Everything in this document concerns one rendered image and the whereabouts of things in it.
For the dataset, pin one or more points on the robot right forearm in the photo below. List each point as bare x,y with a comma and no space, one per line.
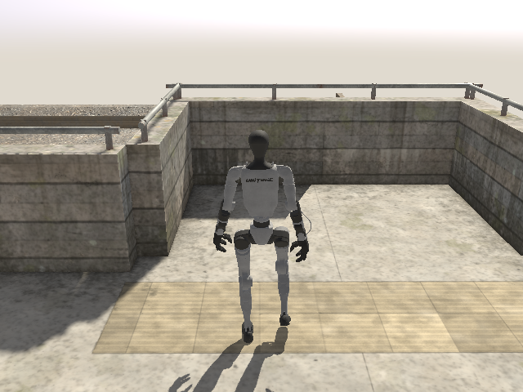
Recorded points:
298,224

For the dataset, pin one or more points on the humanoid robot head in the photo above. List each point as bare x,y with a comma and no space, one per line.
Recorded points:
259,141

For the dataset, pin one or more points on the left robot thigh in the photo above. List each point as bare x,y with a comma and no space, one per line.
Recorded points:
242,252

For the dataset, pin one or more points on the right robot hand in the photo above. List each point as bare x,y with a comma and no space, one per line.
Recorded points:
305,249

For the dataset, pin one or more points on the left robot hand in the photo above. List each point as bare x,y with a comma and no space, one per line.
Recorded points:
217,240

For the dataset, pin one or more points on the robot left forearm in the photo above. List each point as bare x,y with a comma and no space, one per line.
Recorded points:
222,220

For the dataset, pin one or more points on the robot left upper arm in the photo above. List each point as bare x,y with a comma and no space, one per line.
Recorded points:
230,187

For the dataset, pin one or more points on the robot right upper arm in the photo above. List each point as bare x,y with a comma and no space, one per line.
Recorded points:
286,173

